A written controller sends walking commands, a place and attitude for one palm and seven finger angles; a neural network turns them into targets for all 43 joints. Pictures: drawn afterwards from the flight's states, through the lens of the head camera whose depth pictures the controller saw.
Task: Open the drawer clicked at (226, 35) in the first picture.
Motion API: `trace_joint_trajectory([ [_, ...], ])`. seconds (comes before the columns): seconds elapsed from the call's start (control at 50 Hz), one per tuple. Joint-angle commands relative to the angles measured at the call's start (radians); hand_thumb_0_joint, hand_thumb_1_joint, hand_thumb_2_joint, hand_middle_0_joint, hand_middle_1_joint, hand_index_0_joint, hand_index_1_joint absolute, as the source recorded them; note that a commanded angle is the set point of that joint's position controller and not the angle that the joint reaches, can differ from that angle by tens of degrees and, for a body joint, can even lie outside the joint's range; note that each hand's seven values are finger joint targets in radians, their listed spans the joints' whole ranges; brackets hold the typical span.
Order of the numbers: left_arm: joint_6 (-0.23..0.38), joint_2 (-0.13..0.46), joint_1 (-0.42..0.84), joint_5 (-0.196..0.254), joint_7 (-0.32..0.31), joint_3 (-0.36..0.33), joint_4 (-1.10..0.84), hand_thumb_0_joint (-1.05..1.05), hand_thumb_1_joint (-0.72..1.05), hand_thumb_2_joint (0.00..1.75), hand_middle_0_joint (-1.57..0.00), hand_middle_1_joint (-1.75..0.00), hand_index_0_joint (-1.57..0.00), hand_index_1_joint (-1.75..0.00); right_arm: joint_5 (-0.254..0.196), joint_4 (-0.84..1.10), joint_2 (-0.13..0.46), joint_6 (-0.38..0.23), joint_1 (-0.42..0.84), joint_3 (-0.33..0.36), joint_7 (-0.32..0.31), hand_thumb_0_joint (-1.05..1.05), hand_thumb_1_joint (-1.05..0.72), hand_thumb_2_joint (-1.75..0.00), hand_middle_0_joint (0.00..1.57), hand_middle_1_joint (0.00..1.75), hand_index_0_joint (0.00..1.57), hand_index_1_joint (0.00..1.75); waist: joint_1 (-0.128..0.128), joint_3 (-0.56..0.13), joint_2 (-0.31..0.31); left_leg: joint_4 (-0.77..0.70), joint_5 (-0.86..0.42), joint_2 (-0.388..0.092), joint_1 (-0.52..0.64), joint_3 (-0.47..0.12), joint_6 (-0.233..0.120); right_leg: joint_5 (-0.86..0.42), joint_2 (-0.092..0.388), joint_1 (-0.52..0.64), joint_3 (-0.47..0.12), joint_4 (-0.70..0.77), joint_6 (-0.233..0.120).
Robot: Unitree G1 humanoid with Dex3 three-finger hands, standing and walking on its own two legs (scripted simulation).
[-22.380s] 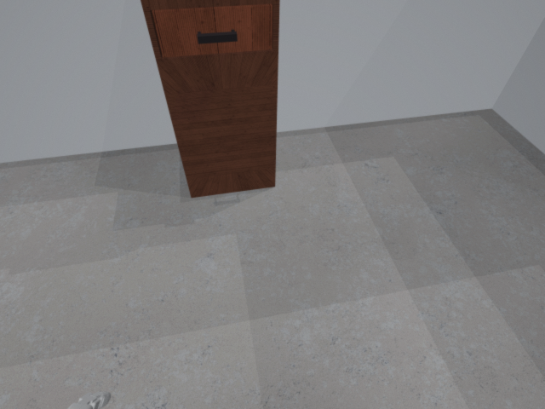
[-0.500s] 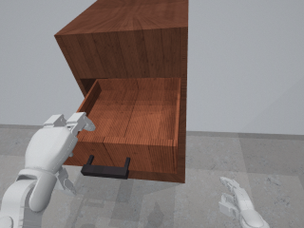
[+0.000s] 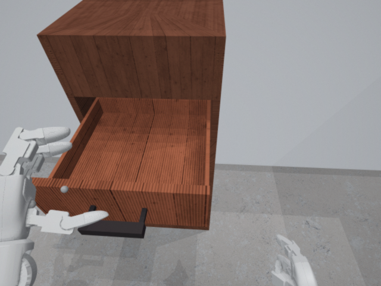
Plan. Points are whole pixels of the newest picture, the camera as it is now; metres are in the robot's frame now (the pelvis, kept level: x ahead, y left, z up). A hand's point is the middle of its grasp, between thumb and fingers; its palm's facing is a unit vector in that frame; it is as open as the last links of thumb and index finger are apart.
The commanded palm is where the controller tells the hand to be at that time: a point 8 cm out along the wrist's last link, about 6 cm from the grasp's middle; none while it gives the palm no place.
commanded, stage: draw the hand back to the body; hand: left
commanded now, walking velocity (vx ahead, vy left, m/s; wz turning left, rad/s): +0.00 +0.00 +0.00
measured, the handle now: (115, 219) +0.24 +0.19 +0.02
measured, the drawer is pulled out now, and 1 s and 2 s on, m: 0.29 0.29 0.29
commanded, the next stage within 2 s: step back with the hand held close in 0.68 s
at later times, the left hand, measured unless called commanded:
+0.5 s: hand (41, 197) +0.19 +0.24 +0.19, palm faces +0.43 -0.80 -0.42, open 8.5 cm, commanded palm +0.13 +0.28 +0.21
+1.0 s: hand (38, 199) +0.18 +0.24 +0.19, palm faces +0.36 -0.78 -0.51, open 7.4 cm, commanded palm +0.11 +0.29 +0.21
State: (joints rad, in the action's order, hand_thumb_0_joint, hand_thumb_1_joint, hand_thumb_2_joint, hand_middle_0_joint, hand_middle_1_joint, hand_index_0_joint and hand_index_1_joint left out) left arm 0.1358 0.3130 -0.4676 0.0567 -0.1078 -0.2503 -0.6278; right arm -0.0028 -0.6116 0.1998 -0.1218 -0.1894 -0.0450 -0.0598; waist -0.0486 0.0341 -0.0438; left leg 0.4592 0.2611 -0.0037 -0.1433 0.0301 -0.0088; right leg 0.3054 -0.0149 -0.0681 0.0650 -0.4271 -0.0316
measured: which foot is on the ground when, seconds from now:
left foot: down 0.00-1.00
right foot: down 0.00-1.00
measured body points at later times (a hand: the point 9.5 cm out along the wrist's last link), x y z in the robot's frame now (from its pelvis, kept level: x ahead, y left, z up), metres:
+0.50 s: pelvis +0.01 +0.00 +0.00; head +0.00 -0.03 +0.45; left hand +0.16 +0.28 +0.21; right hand +0.21 -0.21 -0.08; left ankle -0.01 +0.11 -0.74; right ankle -0.04 -0.09 -0.74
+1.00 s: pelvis -0.02 +0.00 +0.00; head +0.01 -0.01 +0.45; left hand +0.16 +0.28 +0.22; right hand +0.17 -0.23 -0.09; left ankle -0.01 +0.11 -0.74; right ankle -0.04 -0.09 -0.74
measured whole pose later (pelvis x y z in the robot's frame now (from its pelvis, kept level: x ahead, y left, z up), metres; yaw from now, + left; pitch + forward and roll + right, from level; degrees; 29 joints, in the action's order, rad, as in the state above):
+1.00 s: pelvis -0.02 +0.00 +0.00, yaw +1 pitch +1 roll -1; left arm 0.17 0.39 -0.56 0.07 -0.10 -0.41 -0.60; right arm -0.03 -0.57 0.24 -0.02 -0.16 0.01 -0.06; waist 0.01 0.03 -0.07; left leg 0.51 0.24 -0.01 -0.28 0.00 -0.02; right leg 0.28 -0.02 -0.18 0.09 -0.44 -0.03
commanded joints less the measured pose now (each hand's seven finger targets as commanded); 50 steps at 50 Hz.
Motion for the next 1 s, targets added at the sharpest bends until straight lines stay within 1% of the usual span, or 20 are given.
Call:
trace_joint_trajectory([
  [0.0,0.058,0.155,0.022,0.016,-0.015,-0.117,-0.186,0.00,0.09,0.55,-0.26,-0.82,-0.26,-0.82,-0.006,0.166,0.103,-0.059,0.164,0.049,-0.006,0.00,-0.90,-0.90,0.20,0.30,0.20,0.30,-0.009,-0.104,-0.007,-0.041,-0.304,-0.036,0.075,-0.039,-0.010,-0.333,0.043,-0.050,-0.014,0.059,0.004],
  [0.08,0.060,0.184,-0.014,0.019,-0.018,-0.157,-0.204,0.00,0.23,0.62,-0.25,-0.73,-0.25,-0.73,-0.014,0.166,0.104,-0.046,0.156,0.059,-0.005,0.00,-0.90,-0.90,0.20,0.30,0.20,0.30,-0.011,-0.153,-0.009,-0.026,-0.344,-0.039,0.091,-0.033,-0.010,-0.379,0.047,-0.039,-0.014,0.047,0.009],
  [0.1,0.058,0.187,-0.019,0.020,-0.019,-0.163,-0.204,0.00,0.27,0.63,-0.25,-0.70,-0.25,-0.70,-0.013,0.165,0.105,-0.045,0.164,0.060,-0.006,0.00,-0.90,-0.90,0.20,0.30,0.20,0.30,-0.011,-0.151,-0.039,-0.024,-0.357,-0.037,0.093,-0.031,-0.009,-0.393,0.048,-0.039,-0.016,0.050,0.006],
  [0.14,0.057,0.191,-0.039,0.019,-0.022,-0.175,-0.201,0.00,0.34,0.66,-0.24,-0.66,-0.24,-0.66,-0.016,0.163,0.103,-0.040,0.151,0.065,-0.006,0.00,-0.90,-0.90,0.20,0.30,0.20,0.30,-0.010,-0.168,-0.014,-0.015,-0.392,-0.040,0.099,-0.030,-0.008,-0.426,0.050,-0.035,-0.010,0.040,0.011],
  [0.16,0.051,0.181,-0.051,0.021,-0.020,-0.171,-0.174,0.00,0.37,0.68,-0.24,-0.64,-0.24,-0.64,-0.018,0.160,0.103,-0.033,0.150,0.066,-0.005,0.00,-0.90,-0.90,0.20,0.30,0.20,0.30,-0.008,-0.150,0.007,-0.018,-0.390,-0.041,0.093,-0.032,-0.007,-0.421,0.048,-0.044,-0.006,0.039,0.013],
  [0.22,0.047,0.196,-0.035,0.020,-0.023,-0.188,-0.163,0.00,0.48,0.72,-0.23,-0.57,-0.23,-0.57,-0.020,0.156,0.106,-0.024,0.153,0.069,-0.009,0.00,-0.90,-0.90,0.20,0.30,0.20,0.30,-0.005,-0.139,-0.014,-0.018,-0.374,-0.038,0.096,-0.029,-0.007,-0.412,0.047,-0.060,-0.009,0.048,0.013],
  [0.28,0.042,0.207,-0.033,0.027,-0.025,-0.208,-0.143,0.00,0.58,0.76,-0.22,-0.50,-0.22,-0.50,-0.024,0.163,0.105,-0.012,0.159,0.070,-0.012,0.00,-0.90,-0.90,0.20,0.30,0.20,0.30,-0.008,-0.138,0.034,-0.023,-0.344,-0.038,0.086,-0.029,-0.010,-0.405,0.049,-0.055,-0.010,0.048,0.016],
  [0.4,0.038,0.198,0.010,0.027,-0.024,-0.193,-0.145,0.00,0.80,0.86,-0.21,-0.37,-0.21,-0.37,-0.024,0.161,0.109,-0.006,0.168,0.067,-0.013,0.00,-0.90,-0.90,0.20,0.30,0.20,0.30,-0.003,-0.116,-0.025,-0.029,-0.306,-0.033,0.089,-0.032,-0.009,-0.355,0.048,-0.072,-0.013,0.066,0.012],
  [0.44,0.035,0.202,0.001,0.029,-0.027,-0.195,-0.135,0.00,0.87,0.88,-0.20,-0.32,-0.20,-0.32,-0.023,0.163,0.105,-0.008,0.167,0.066,-0.014,0.00,-0.90,-0.90,0.20,0.30,0.20,0.30,-0.006,-0.122,0.017,-0.033,-0.296,-0.034,0.090,-0.034,-0.012,-0.355,0.050,-0.069,-0.012,0.066,0.016],
  [0.46,0.035,0.197,0.000,0.028,-0.026,-0.189,-0.133,0.00,0.90,0.90,-0.20,-0.30,-0.20,-0.30,-0.023,0.163,0.106,-0.007,0.170,0.066,-0.014,0.00,-0.90,-0.90,0.20,0.30,0.20,0.30,-0.005,-0.115,0.010,-0.030,-0.291,-0.032,0.091,-0.030,-0.014,-0.353,0.050,-0.076,-0.013,0.069,0.016],
  [0.5,0.033,0.208,0.022,0.029,-0.028,-0.196,-0.146,0.00,0.90,0.90,-0.20,-0.30,-0.20,-0.30,-0.021,0.161,0.109,-0.009,0.173,0.063,-0.015,0.00,-0.90,-0.90,0.20,0.30,0.20,0.30,-0.006,-0.110,-0.018,-0.035,-0.279,-0.031,0.084,-0.036,-0.010,-0.336,0.050,-0.073,-0.016,0.075,0.011],
  [0.54,0.032,0.206,0.017,0.032,-0.028,-0.196,-0.131,0.00,0.90,0.90,-0.20,-0.30,-0.20,-0.30,-0.023,0.164,0.105,-0.008,0.172,0.062,-0.015,0.00,-0.90,-0.90,0.20,0.30,0.20,0.30,-0.007,-0.105,0.016,-0.040,-0.251,-0.032,0.080,-0.039,-0.011,-0.305,0.050,-0.077,-0.016,0.080,0.014],
  [0.6,0.034,0.214,0.029,0.031,-0.029,-0.204,-0.141,0.00,0.90,0.90,-0.20,-0.30,-0.20,-0.30,-0.022,0.162,0.107,-0.010,0.176,0.061,-0.015,0.00,-0.90,-0.90,0.20,0.30,0.20,0.30,-0.009,-0.099,-0.026,-0.038,-0.251,-0.029,0.074,-0.040,-0.010,-0.305,0.050,-0.073,-0.020,0.084,0.008],
  [0.76,0.037,0.201,0.007,0.033,-0.027,-0.195,-0.116,0.00,0.90,0.90,-0.20,-0.30,-0.20,-0.30,-0.024,0.163,0.106,-0.011,0.174,0.064,-0.013,0.00,-0.90,-0.90,0.20,0.30,0.20,0.30,-0.009,-0.095,0.002,-0.044,-0.223,-0.031,0.077,-0.043,-0.011,-0.264,0.048,-0.084,-0.018,0.092,0.012],
  [0.78,0.078,0.359,0.149,0.027,-0.031,-0.352,-0.225,0.00,0.90,0.90,-0.20,-0.30,-0.20,-0.30,-0.029,0.195,0.128,0.006,0.110,0.068,-0.008,0.00,-0.90,-0.90,0.20,0.30,0.20,0.30,0.031,-0.012,0.021,0.008,-0.206,-0.051,-0.003,-0.075,-0.035,-0.336,0.109,-0.179,-0.111,0.142,0.017],
  [0.8,0.096,0.364,0.156,0.024,-0.026,-0.357,-0.194,0.00,0.90,0.90,-0.20,-0.30,-0.20,-0.30,-0.028,0.175,0.116,0.010,0.099,0.067,-0.008,0.00,-0.90,-0.90,0.20,0.30,0.20,0.30,0.037,-0.026,0.005,0.033,-0.189,-0.048,-0.006,-0.084,-0.027,-0.372,0.145,-0.181,-0.115,0.140,0.001],
  [0.82,0.091,0.278,0.037,0.019,-0.017,-0.295,-0.098,0.00,0.90,0.90,-0.20,-0.30,-0.20,-0.30,-0.025,0.167,0.110,0.019,0.108,0.067,-0.010,0.00,-0.90,-0.90,0.20,0.30,0.20,0.30,0.045,-0.033,0.069,0.051,-0.205,-0.045,-0.003,-0.081,-0.030,-0.393,0.147,-0.191,-0.099,0.135,0.007],
  [0.86,0.086,0.225,-0.047,0.016,-0.003,-0.247,-0.096,0.00,0.90,0.90,-0.20,-0.30,-0.20,-0.30,-0.028,0.186,0.127,0.031,0.117,0.076,-0.008,0.00,-0.90,-0.90,0.20,0.30,0.20,0.30,0.050,-0.108,0.072,0.072,-0.279,-0.050,-0.001,-0.070,-0.033,-0.453,0.156,-0.149,-0.083,0.095,0.014],
  [0.9,0.089,0.233,-0.101,0.017,-0.005,-0.260,-0.124,0.00,0.90,0.90,-0.20,-0.30,-0.20,-0.30,-0.030,0.195,0.137,0.040,0.120,0.087,-0.008,0.00,-0.90,-0.90,0.20,0.30,0.20,0.30,0.049,-0.163,0.028,0.059,-0.376,-0.062,-0.009,-0.071,-0.033,-0.498,0.154,-0.105,-0.064,0.053,0.014],
  [0.98,0.097,0.272,-0.169,0.018,-0.016,-0.307,-0.213,0.00,0.90,0.90,-0.20,-0.30,-0.20,-0.30,-0.033,0.219,0.134,0.064,0.125,0.101,-0.011,0.00,-0.90,-0.90,0.20,0.30,0.20,0.30,0.049,-0.223,0.041,0.058,-0.460,-0.086,-0.033,-0.088,-0.032,-0.476,0.142,-0.087,-0.053,-0.001,0.013],
])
